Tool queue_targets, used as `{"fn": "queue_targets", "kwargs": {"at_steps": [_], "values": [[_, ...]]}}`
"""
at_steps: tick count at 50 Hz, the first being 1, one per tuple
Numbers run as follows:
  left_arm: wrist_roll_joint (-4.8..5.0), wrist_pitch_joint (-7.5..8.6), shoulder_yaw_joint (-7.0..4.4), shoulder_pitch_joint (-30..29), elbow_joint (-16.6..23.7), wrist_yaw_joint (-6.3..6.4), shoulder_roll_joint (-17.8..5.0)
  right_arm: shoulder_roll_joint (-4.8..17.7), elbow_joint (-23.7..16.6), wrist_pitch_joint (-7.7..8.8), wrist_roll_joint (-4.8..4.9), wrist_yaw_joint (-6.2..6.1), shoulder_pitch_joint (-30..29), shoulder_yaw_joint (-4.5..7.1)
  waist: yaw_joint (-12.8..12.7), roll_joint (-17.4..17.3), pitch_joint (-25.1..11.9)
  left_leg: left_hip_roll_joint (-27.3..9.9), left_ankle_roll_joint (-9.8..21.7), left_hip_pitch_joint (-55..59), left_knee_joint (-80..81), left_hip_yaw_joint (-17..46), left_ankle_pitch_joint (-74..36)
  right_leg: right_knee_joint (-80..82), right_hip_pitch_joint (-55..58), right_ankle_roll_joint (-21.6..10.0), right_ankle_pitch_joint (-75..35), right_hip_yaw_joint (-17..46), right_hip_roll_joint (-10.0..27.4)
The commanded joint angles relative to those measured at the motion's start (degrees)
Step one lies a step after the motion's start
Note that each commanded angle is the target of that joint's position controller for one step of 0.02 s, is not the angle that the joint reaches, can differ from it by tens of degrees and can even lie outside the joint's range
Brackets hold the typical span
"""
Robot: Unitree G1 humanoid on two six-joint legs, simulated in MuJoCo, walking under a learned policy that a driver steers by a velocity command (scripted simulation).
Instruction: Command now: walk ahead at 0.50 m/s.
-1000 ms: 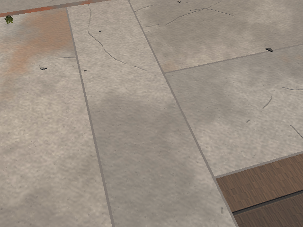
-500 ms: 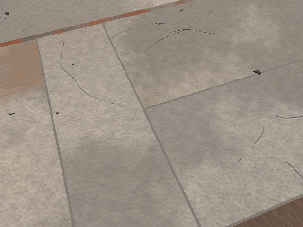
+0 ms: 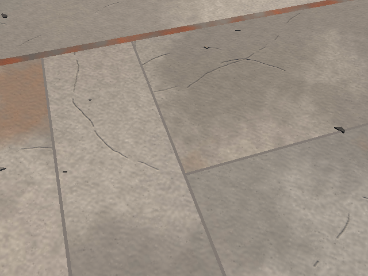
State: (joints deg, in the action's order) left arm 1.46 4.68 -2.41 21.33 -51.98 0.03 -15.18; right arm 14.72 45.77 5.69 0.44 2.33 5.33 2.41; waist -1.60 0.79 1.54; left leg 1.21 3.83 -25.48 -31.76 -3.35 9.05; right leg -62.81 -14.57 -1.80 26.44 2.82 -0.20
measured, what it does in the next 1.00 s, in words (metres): walks ahead, turning left: right foot, then left foot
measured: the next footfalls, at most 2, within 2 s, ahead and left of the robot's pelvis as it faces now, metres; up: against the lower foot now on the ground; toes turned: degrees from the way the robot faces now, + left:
right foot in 0.46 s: +0.42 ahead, -0.15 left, +0.00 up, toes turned +1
left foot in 1.00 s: +0.64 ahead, +0.16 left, +0.00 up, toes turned +24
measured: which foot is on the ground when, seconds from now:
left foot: down 0.00-0.48, up 0.50-0.98, down 1.00-1.00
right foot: up 0.00-0.44, down 0.46-1.00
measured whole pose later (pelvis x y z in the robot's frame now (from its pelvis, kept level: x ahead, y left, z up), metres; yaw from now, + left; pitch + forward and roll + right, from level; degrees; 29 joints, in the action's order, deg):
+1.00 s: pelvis +0.52 +0.02 -0.01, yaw +20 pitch +1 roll -2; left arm 1.3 2.9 -5.1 17.7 -53.3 1.1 -16.1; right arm 14.6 41.1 1.3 1.4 3.0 4.1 4.1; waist -2.4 -0.9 2.3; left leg -1.6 7.3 -29.1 -35.1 -3.9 8.6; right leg -27.7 3.7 3.5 27.0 -17.6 5.5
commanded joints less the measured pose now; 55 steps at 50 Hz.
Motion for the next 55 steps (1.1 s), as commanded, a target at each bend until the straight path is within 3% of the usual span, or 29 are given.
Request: {"fn": "queue_targets", "kwargs": {"at_steps": [1, 3, 5, 7, 13, 16, 19, 21, 22, 23, 24, 25, 26, 28, 29, 31, 34, 39, 44, 45, 47, 48, 49, 50, 51, 52, 53, 54, 55], "values": [[-0.15, 2.24, -1.75, -4.9, 6.2, 0.43, -7.4, 6.5, -0.6, 0.10, -0.35, -0.41, 7.6, 1.81, 4.1, -2.9, -5.6, -17.1, 10.7, 24.6, 17.3, 24.1, -3.5, -8.0, -25.9, -0.6, -7.1, 1.8, 6.4], [-0.63, 0.79, -1.84, -2.4, 5.7, 0.57, -5.4, 5.1, -0.3, 0.58, -1.04, -0.14, 6.3, 1.41, 1.1, -4.8, -4.7, -14.5, 10.2, 17.8, 20.7, 18.9, -7.5, -4.1, -19.8, -0.4, -10.3, 2.1, 8.2], [-0.83, -0.29, -1.65, -2.3, 5.8, 0.76, -3.8, 6.2, 0.8, 1.12, -0.64, -0.25, 7.3, 1.72, 0.3, -4.6, -3.3, -14.0, 10.9, 15.0, 22.9, 15.4, -11.1, -0.8, -19.8, 0.5, -11.9, 1.3, 8.8], [-1.26, -0.61, -1.65, -6.3, 7.2, 0.92, -3.8, 7.6, 1.8, 1.03, -0.58, -0.91, 8.9, 2.10, 0.8, -3.8, -1.5, -13.8, 11.0, 15.2, 24.3, 13.0, -13.4, 4.4, -23.4, 1.6, -16.8, 0.9, 9.2], [-0.99, 0.23, -0.88, -18.0, 10.1, -0.14, -2.0, 9.0, 4.0, 0.00, 0.22, -2.05, 14.0, 2.17, 4.8, -3.7, 0.9, -11.3, 7.8, 18.5, 25.0, 7.1, -11.9, 24.6, -22.9, 1.8, -32.3, -1.8, 6.7], [-0.59, 0.66, -0.69, -23.6, 12.1, -1.06, -2.3, 9.2, 5.8, -0.70, 0.58, -2.09, 17.6, 2.21, 6.8, -3.7, 2.4, -13.1, 7.9, 22.9, 23.1, 8.3, -10.7, 29.5, -23.4, 1.4, -31.2, -2.2, 5.5], [-0.45, 1.57, -1.01, -25.1, 13.5, -2.05, -3.6, 10.0, 6.6, -1.71, 0.89, -2.57, 18.3, 2.55, 5.7, -4.6, 2.8, -15.5, 7.2, 27.0, 19.1, 11.3, -12.7, 33.7, -22.1, 0.2, -25.9, -1.3, 4.3], [-0.56, 2.12, -1.88, -20.3, 12.4, -2.10, -5.7, 11.2, 6.2, -2.15, 1.01, -2.83, 16.3, 2.97, 2.2, -5.9, 0.1, -15.4, 6.1, 26.8, 14.1, 12.3, -19.7, 35.8, -13.4, -0.9, -22.8, -2.4, 2.4], [-0.75, 2.28, -3.08, -12.9, 10.2, -1.70, -7.7, 10.5, 5.8, -2.28, 0.88, -2.85, 15.3, 2.68, -1.6, -5.3, -4.3, -12.6, 4.7, 24.6, 6.3, 10.5, -26.0, 37.2, -2.4, -2.3, -23.2, -3.6, 1.2], [-1.59, 2.37, -4.38, -2.3, 7.9, -1.06, -11.3, 7.8, 4.5, -2.14, 0.10, -2.80, 14.5, 1.66, -5.9, -2.8, -12.8, -9.1, 2.6, 15.5, -8.0, 8.1, -20.0, 34.1, 15.0, -5.4, -24.9, 1.7, 7.2], [-2.47, 1.79, -5.88, 4.4, 6.6, -0.68, -17.0, 1.0, 3.4, -1.16, 0.15, -2.57, 21.2, -0.28, -4.8, 10.7, -22.3, -0.1, -2.0, -7.7, -30.6, 3.1, 3.6, 36.2, 38.6, -13.4, -17.4, 24.7, 22.4], [-2.15, 1.49, -4.58, 5.2, 6.5, -0.70, -12.2, 3.7, 4.2, -0.21, 1.18, -2.37, 21.1, 0.23, -5.5, 13.7, -25.6, 0.4, -2.0, -14.6, -39.9, 10.5, 24.1, 43.1, 38.7, -15.0, -11.2, 37.0, 25.3], [-1.74, 1.48, -3.43, 0.8, 7.1, -0.53, -8.7, 8.6, 3.1, -0.04, 2.57, -2.38, 16.5, 1.74, -5.0, 9.5, -15.9, -2.7, -1.4, -18.8, -43.4, 11.2, 20.7, 44.5, 31.1, -11.9, -8.9, 28.5, 23.3], [-1.50, 1.58, -2.25, -7.1, 7.4, -0.65, -5.0, 7.7, 2.0, -0.71, 1.79, -2.83, 11.8, 2.10, -1.8, 4.6, -6.2, -7.2, -1.5, -16.2, -39.3, 9.2, 11.9, 48.8, 15.5, -9.0, -13.6, 15.5, 18.9], [-1.85, 1.93, -1.92, -9.4, 7.3, -0.78, -3.8, 6.8, 2.2, -1.58, 1.49, -2.92, 12.6, 2.50, 0.2, 5.8, -3.9, -8.8, -1.5, -13.0, -36.9, 9.6, 9.1, 51.2, 10.2, -8.1, -15.6, 10.7, 17.0], [-2.14, 2.47, -2.21, -11.2, 6.6, -0.87, -3.9, 4.1, 2.3, -3.18, 1.60, -2.75, 14.1, 2.34, 2.1, 5.8, -2.1, -9.5, -2.0, -9.7, -35.6, 9.0, 6.5, 54.2, 5.0, -8.3, -20.1, 4.7, 15.9], [-2.47, 2.84, -2.92, -10.5, 5.1, -0.26, -5.5, 3.6, 0.5, -4.35, 1.15, -2.86, 11.6, 2.65, 2.6, 3.5, -0.1, -9.7, -2.8, -13.3, -31.3, 9.8, 0.4, 55.8, 4.8, -8.8, -25.8, -1.7, 15.9], [-2.17, 2.02, -3.60, -8.3, 3.6, 0.90, -7.9, 2.5, -2.5, -3.73, 0.68, -1.18, 3.2, 2.16, 0.1, 2.0, 1.9, -8.8, -2.7, -13.5, -15.5, 6.2, -11.3, 56.4, 8.2, -7.5, -28.2, -9.8, 15.0], [-0.82, 0.31, -4.46, -4.5, 1.9, 1.14, -10.0, 2.5, -6.8, -3.79, 0.73, 0.49, -4.7, 1.75, -2.3, 1.4, 4.6, -7.8, -0.7, -15.6, -7.4, 2.3, -7.2, 53.5, 17.3, -6.6, -30.9, -13.1, 17.8], [-0.52, -0.11, -4.64, -4.4, 1.7, 1.12, -10.4, 2.9, -7.5, -3.85, 0.76, 0.76, -5.1, 1.89, -2.0, 1.8, 4.5, -7.1, 0.1, -15.0, -6.6, 1.3, -4.7, 51.8, 19.0, -6.1, -34.4, -13.7, 18.3], [-0.02, -0.83, -5.09, -5.7, 2.0, 1.25, -12.1, 4.6, -8.1, -4.09, 0.77, 0.98, -2.8, 2.74, 0.4, 3.6, 1.6, -3.8, 2.2, -8.6, -6.1, -2.1, 1.2, 44.8, 20.5, -4.9, -52.4, -15.4, 18.2], [0.25, -1.28, -5.27, -6.5, 2.2, 1.31, -12.8, 6.1, -7.3, -4.24, 0.91, 0.90, 1.6, 3.67, 3.3, 4.3, -1.4, -1.2, 3.6, -2.2, -5.7, -3.9, 3.4, 37.6, 20.2, -4.2, -61.4, -16.4, 17.6], [0.58, -1.71, -5.12, -7.7, 2.5, 1.32, -12.7, 8.7, -5.2, -4.26, 1.15, 0.54, 10.2, 5.30, 8.3, 3.2, -5.7, 1.9, 5.5, 9.8, -1.7, -5.0, 0.5, 25.9, 16.8, -2.6, -63.9, -18.0, 15.4], [-0.49, -1.45, -4.38, -7.2, 3.3, 1.45, -11.0, 13.8, -2.6, -4.69, 1.21, -0.63, 20.1, 7.58, 12.2, -1.7, -11.0, -1.3, 8.5, 27.7, 0.3, 3.5, -0.5, 8.6, 3.4, 0.4, -49.3, -18.1, 12.9], [-2.91, 0.06, -1.38, -1.2, 6.2, 0.62, -1.4, 20.3, -3.0, -4.14, 0.99, -1.25, 17.3, 8.06, 3.9, -17.8, -14.5, -17.4, 18.7, 45.1, 5.5, 35.6, 0.2, -11.9, -22.6, 4.2, 5.4, -13.3, 1.2], [-0.32, 2.35, -1.66, -4.5, 5.5, -0.19, -5.5, 15.1, -4.9, -3.30, -0.04, -0.98, 18.7, 6.20, 7.5, -10.4, -23.3, -23.4, 21.3, 47.0, 14.2, 48.4, -2.9, -18.5, -26.6, 3.6, 9.3, 0.0, -0.1], [2.18, 2.85, -2.58, -8.5, 5.5, -0.47, -8.4, 11.3, -4.0, -2.58, -0.83, -0.61, 16.2, 4.99, 7.8, -6.1, -15.9, -22.4, 18.0, 41.5, 13.3, 36.9, -16.2, -18.6, -29.2, 2.6, 4.7, 0.1, 2.8], [1.50, 2.77, -2.37, -8.9, 5.1, 0.01, -7.7, 9.3, -4.4, -2.17, -0.42, -0.59, 12.2, 4.32, 5.5, -2.9, -11.3, -20.0, 15.1, 33.1, 11.3, 27.1, -25.6, -14.4, -27.0, 2.0, 0.4, -0.3, 5.9], [0.09, 2.19, -2.69, -9.4, 3.9, 0.51, -7.8, 6.6, -4.7, -2.07, -0.18, -0.68, 7.9, 3.55, 3.7, -1.5, -8.2, -17.3, 12.8, 25.7, 11.7, 20.1, -29.6, -10.2, -23.9, 2.0, -1.8, -0.2, 7.9]]}}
